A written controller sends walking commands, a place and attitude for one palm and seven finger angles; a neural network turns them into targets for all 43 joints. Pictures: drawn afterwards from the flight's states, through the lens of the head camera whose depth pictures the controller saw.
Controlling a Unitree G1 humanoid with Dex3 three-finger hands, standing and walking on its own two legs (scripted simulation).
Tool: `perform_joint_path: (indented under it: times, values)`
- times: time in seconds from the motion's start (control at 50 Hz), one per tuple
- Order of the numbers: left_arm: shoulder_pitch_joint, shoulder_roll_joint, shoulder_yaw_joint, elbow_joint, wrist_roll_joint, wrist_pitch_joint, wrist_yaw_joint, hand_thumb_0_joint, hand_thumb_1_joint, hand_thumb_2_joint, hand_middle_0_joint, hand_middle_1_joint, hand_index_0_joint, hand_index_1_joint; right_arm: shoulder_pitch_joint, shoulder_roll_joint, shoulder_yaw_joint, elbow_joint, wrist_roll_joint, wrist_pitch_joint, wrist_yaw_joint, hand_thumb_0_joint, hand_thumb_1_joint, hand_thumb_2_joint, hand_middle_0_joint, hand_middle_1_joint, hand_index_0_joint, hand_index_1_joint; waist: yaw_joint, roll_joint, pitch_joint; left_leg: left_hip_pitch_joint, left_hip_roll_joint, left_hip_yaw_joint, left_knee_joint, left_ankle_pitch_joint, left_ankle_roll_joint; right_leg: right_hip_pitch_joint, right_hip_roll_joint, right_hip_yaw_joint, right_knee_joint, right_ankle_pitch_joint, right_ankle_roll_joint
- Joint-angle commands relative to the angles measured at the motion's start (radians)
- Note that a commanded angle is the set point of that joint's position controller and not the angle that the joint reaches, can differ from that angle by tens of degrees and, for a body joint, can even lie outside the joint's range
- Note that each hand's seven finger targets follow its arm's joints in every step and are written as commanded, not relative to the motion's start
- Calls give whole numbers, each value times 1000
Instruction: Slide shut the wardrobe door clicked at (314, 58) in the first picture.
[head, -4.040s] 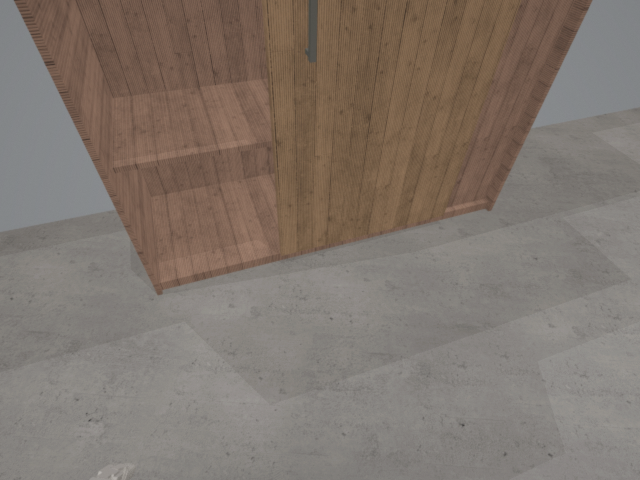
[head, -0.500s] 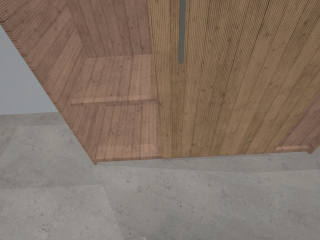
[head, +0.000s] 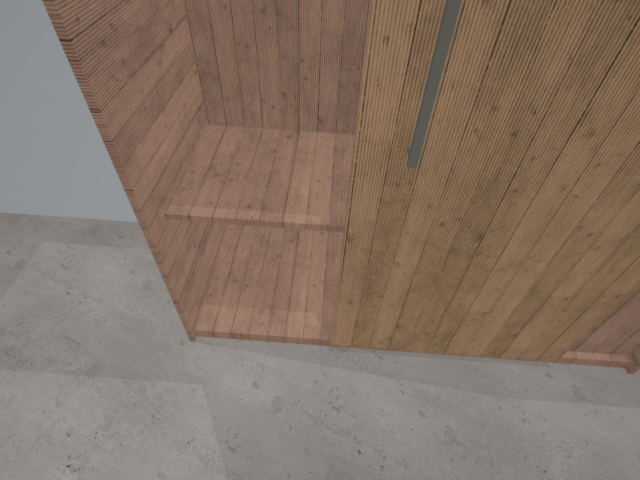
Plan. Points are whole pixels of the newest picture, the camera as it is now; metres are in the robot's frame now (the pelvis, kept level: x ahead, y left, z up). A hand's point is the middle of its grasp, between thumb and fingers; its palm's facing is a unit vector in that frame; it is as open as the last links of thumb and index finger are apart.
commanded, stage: take the last steps up to it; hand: right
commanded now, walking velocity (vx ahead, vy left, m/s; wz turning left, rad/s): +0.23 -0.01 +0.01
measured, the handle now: (429, 83) +0.65 -0.11 +0.21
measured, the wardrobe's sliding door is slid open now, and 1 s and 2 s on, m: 0.47 0.47 0.47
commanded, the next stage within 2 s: come to a stop and stand still in 0.24 s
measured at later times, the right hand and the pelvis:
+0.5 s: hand out of the picture +0.18 -0.20 -0.17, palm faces +0.02 +0.98 -0.21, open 7.3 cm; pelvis +0.14 -0.02 +0.00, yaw +1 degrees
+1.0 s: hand out of the picture +0.17 -0.23 -0.18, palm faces +0.07 +0.98 -0.20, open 7.4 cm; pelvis +0.12 -0.03 +0.00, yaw +0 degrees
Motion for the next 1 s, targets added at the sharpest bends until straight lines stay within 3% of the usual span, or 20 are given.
perform_joint_path:
  times: [0.0, 0.1, 0.14, 0.16, 0.18, 0.2, 0.26, 0.32, 0.44, 0.5, 0.54, 0.58, 0.62, 0.68, 0.78, 0.84, 0.86, 0.9, 0.92, 0.98]
  values:
    - [-98, 17, 3, -102, -8, -40, -7, 0, 900, 900, -200, -300, -200, -300, 69, -134, -15, -2, -1, -31, -5, 0, -900, -900, 200, 300, 200, 300, -21, 140, 141, -37, 276, -184, -212, 257, 147, -115, -12, -3, -103, 62, 10]
    - [-120, 5, -4, -112, -14, -56, -9, 0, 900, 900, -200, -300, -200, -300, 95, -146, -17, 39, -1, -26, -8, 0, -900, -900, 200, 300, 200, 300, -19, 154, 132, -50, 251, -142, -126, 353, 110, 46, 31, -37, -298, 108, -16]
    - [-5, 26, 1, -71, -8, -65, 3, 0, 900, 900, -200, -300, -200, -300, 85, -134, -16, 47, 5, -21, -8, 0, -900, -900, 200, 300, 200, 300, 37, 113, 77, -102, 198, -98, 40, 418, 76, 255, 72, -65, -422, 196, -29]
    - [113, 77, 11, -38, -2, -73, 13, 0, 900, 900, -200, -300, -200, -300, 91, -110, -11, 42, 9, -18, -6, 0, -900, -900, 200, 300, 200, 300, 78, 14, 8, -169, 148, -59, 228, 376, 46, 425, 21, -2, -475, 280, -51]
    - [203, 183, 32, -21, 10, -78, 26, 0, 900, 900, -200, -300, -200, -300, 131, -56, -6, 25, 19, -13, -2, 0, -900, -900, 200, 300, 200, 300, 88, -210, -78, -354, 30, 20, 485, 10, -4, 586, -225, 304, -551, 362, -144]
    - [235, 211, 33, -13, -1, -68, 31, 0, 900, 900, -200, -300, -200, -300, 117, -59, -4, 1, 13, -16, -4, 0, -900, -900, 200, 300, 200, 300, 90, -297, -125, -409, -14, -24, 706, -303, -2, 573, -333, 467, -683, 278, -209]
    - [38, 105, 5, -66, -7, -74, 40, 0, 900, 900, -200, -300, -200, -300, -3, -56, -10, -8, 4, -8, 13, 0, -900, -900, 200, 300, 200, 300, 38, -44, 73, -472, 105, -110, 815, -136, 5, 273, -281, 346, -762, 116, -221]
    - [-39, 62, -8, -74, -9, -85, 41, 0, 900, 900, -200, -300, -200, -300, 77, -7, -5, 11, 0, 17, 14, 0, -900, -900, 200, 300, 200, 300, -29, -84, 51, -350, 112, -71, 634, -70, -20, 199, -186, 136, -760, 289, -178]
    - [-77, 79, -11, -59, -13, -51, 47, 0, 900, 900, -200, -300, -200, -300, 43, -26, 10, 1, 10, 41, -13, 0, -900, -900, 200, 300, 200, 300, -38, -82, 39, -190, 81, -45, 270, 18, -50, 205, -164, 64, -651, 581, -165]
    - [-86, 68, 1, -63, -20, -32, 43, 0, 900, 900, -200, -300, -200, -300, 59, -93, -4, -12, 1, 38, -19, 0, -900, -900, 200, 300, 200, 300, -61, -27, 60, -110, 98, -69, 79, 278, -45, 159, -88, 31, -548, 407, -84]
    - [-29, 26, 1, -67, -25, -18, 29, 0, 900, 900, -200, -300, -200, -300, 7, -183, -14, -45, -3, 29, -25, 0, -900, -900, 200, 300, 200, 300, -19, 111, 44, -108, 264, -239, 46, 623, 30, 112, 34, -10, -416, 111, -18]
    - [-21, 17, 7, -75, -24, 10, 34, 0, 900, 900, -200, -300, -200, -300, -1, -224, -29, -55, 2, 24, -27, 0, -900, -900, 200, 300, 200, 300, -37, 296, -49, -97, 383, -326, -28, 815, 149, 125, 82, 0, -167, -174, 4]
    - [-49, 28, 15, -81, -26, 17, 37, 0, 900, 900, -200, -300, -200, -300, -43, -199, -29, -69, -1, 29, -34, 0, -900, -900, 200, 300, 200, 300, -39, 228, -46, -77, 376, -297, -14, 853, 193, 64, 87, 84, 23, -191, 2]
    - [-60, 29, 14, -94, -25, 21, 33, 0, 900, 900, -200, -300, -200, -300, -81, -201, -39, -94, -5, 33, -41, 0, -900, -900, 200, 300, 200, 300, -40, 172, -64, -36, 354, -241, -3, 821, 181, 31, 89, 99, 41, -158, 20]
    - [-53, 17, 7, -113, -25, 12, 28, 0, 900, 900, -200, -300, -200, -300, -96, -215, -49, -103, -10, 41, -37, 0, -900, -900, 200, 300, 200, 300, -37, 202, -78, -55, 318, -232, -20, 599, 157, 123, 92, 62, -234, -94, 22]
    - [23, 15, 1, -83, -23, 0, 28, 0, 900, 900, -200, -300, -200, -300, -121, -196, -41, -95, 4, 49, -30, 0, -900, -900, 200, 300, 200, 300, -3, 193, -78, -159, 243, -185, 15, 317, 68, 317, 98, 30, -545, 142, 11]
    - [32, 54, 2, -86, -19, -8, 29, 0, 900, 900, -200, -300, -200, -300, -118, -164, -33, -105, 11, 54, -26, 0, -900, -900, 200, 300, 200, 300, 0, 86, -59, -227, 190, -152, 63, 170, 27, 351, 43, 84, -605, 164, -9]
    - [-73, 141, 9, -136, -5, -13, 32, 0, 900, 900, -200, -300, -200, -300, -132, -99, -19, -118, 12, 66, -18, 0, -900, -900, 200, 300, 200, 300, -26, -189, 39, -255, 57, -40, 220, -70, -48, 141, -189, 348, -762, 174, -126]
    - [-118, 127, 5, -142, -5, -18, 39, 0, 900, 900, -200, -300, -200, -300, -144, -105, -18, -104, 4, 76, -21, 0, -900, -900, 200, 300, 200, 300, -22, -230, 80, -244, 58, -83, 336, -129, -47, 76, -184, 348, -809, 149, -149]
    - [-160, 102, -11, -135, -8, -21, 50, 0, 900, 900, -200, -300, -200, -300, -66, -98, -11, -55, 4, 72, -14, 0, -900, -900, 200, 300, 200, 300, -57, -136, 74, -266, 51, -121, 446, -105, -36, 147, -126, 233, -749, 268, -165]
